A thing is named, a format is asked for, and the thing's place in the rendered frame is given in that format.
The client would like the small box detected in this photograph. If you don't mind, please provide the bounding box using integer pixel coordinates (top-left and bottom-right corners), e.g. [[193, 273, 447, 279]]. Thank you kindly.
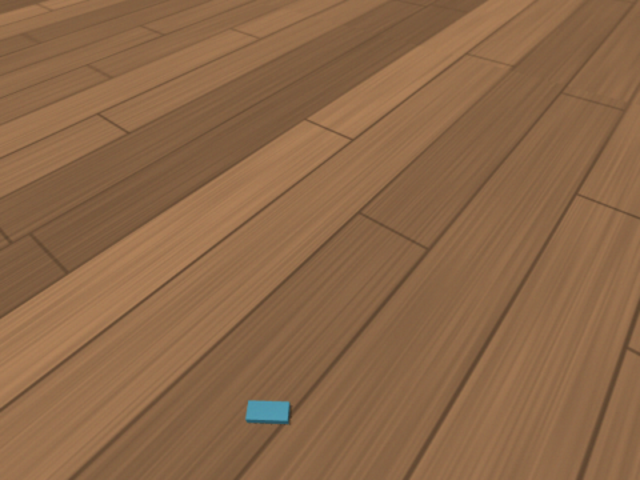
[[245, 400, 290, 424]]

